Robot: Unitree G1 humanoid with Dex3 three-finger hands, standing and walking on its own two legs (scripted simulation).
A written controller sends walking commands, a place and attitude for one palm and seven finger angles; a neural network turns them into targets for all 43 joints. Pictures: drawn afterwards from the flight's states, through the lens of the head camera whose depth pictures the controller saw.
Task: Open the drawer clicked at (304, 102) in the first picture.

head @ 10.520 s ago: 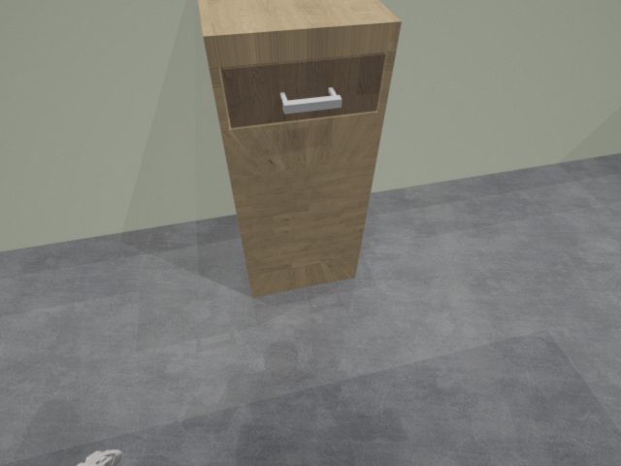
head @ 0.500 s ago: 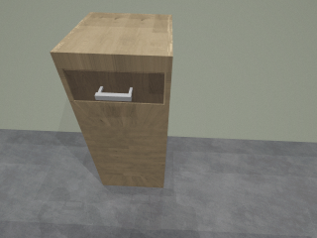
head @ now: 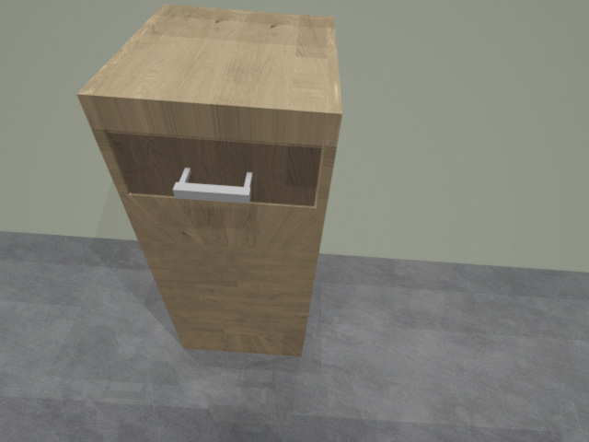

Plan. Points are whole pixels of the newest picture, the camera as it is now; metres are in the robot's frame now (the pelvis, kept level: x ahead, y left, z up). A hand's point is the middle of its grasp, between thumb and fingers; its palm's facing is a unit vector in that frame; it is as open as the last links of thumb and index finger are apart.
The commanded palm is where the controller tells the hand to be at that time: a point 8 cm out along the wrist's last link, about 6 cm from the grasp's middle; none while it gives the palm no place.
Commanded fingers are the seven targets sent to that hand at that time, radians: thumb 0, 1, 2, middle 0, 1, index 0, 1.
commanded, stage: come to a stop and stand still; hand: left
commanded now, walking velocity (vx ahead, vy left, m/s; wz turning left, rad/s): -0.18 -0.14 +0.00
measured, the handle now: (215, 184) +0.51 +0.19 +0.05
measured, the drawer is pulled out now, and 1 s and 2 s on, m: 0.00 0.00 0.00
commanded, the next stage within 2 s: look again from close up in 0.74 s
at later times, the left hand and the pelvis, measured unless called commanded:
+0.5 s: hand out of the picture +0.05 +0.14 -0.16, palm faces +0.08 -0.97 -0.21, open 7.3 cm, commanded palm none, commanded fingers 0.00 0.90 0.90 -0.20 -0.30 -0.20 -0.30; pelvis -0.02 -0.04 +0.00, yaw +1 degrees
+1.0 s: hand out of the picture -0.07 +0.13 -0.17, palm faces +0.05 -0.98 -0.17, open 7.4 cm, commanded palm none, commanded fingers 0.00 0.90 0.90 -0.20 -0.30 -0.20 -0.30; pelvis -0.02 -0.02 +0.00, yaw +1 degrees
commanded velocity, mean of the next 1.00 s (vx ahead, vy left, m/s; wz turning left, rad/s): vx -0.01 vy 0.03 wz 0.00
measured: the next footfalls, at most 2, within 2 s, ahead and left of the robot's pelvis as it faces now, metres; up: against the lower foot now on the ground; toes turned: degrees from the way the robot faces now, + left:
right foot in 0.22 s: +0.06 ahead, -0.14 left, +0.00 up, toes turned -2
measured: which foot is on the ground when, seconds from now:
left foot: down 0.00-1.00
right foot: up 0.00-0.20, down 0.22-1.00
